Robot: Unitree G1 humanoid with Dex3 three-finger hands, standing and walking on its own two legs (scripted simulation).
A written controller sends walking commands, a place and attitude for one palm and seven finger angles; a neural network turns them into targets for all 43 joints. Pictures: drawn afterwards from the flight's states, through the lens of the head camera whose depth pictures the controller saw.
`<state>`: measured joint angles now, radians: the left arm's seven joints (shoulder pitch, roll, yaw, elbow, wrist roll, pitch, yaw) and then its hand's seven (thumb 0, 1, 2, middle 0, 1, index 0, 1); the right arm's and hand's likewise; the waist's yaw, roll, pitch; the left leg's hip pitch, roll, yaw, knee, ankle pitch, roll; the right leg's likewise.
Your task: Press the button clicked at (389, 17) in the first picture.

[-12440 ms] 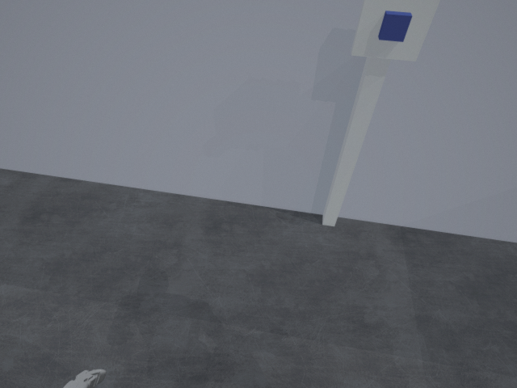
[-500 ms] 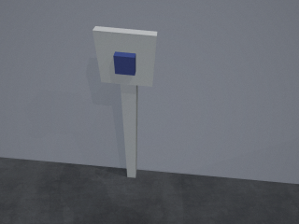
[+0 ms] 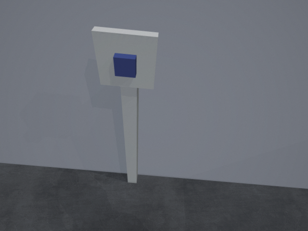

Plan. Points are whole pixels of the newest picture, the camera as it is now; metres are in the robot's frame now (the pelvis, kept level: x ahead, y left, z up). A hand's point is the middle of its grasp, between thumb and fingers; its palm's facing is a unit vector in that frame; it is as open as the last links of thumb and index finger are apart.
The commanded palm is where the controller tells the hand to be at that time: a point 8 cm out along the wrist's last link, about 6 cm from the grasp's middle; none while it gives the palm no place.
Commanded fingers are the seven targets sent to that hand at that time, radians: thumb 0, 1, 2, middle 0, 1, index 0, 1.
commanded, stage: shuffle to correct the standing spot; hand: left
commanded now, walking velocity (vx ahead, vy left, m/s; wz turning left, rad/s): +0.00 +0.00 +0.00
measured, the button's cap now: (125, 65) +0.53 +0.13 +0.17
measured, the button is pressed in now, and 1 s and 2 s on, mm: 0 0 0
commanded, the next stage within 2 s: come to a stop and stand still in 0.32 s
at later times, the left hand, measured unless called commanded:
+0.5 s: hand out of the picture -0.04 +0.12 -0.18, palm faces +0.04 -0.99 -0.14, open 7.4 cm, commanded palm none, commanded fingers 0.00 0.90 0.90 -0.20 -0.30 -0.20 -0.30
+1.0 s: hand out of the picture +0.03 +0.15 -0.19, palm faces -0.01 -0.98 -0.19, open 7.4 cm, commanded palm none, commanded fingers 0.00 0.90 0.90 -0.20 -0.30 -0.20 -0.30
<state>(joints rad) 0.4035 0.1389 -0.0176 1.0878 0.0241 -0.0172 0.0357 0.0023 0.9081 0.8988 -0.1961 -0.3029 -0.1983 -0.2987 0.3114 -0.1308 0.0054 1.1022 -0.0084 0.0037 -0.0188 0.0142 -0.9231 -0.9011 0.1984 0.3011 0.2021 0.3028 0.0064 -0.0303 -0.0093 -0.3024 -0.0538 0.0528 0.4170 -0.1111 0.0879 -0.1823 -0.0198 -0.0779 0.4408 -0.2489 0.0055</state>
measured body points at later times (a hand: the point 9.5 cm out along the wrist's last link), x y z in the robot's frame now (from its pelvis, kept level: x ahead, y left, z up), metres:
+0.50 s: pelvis +0.02 -0.04 +0.00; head +0.02 -0.02 +0.45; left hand -0.04 +0.17 -0.17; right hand +0.00 -0.25 -0.16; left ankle +0.07 +0.06 -0.74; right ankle -0.01 -0.13 -0.74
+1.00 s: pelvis +0.02 -0.02 -0.01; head +0.04 -0.01 +0.44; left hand +0.04 +0.20 -0.17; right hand +0.06 -0.26 -0.16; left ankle +0.06 +0.06 -0.74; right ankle -0.01 -0.13 -0.74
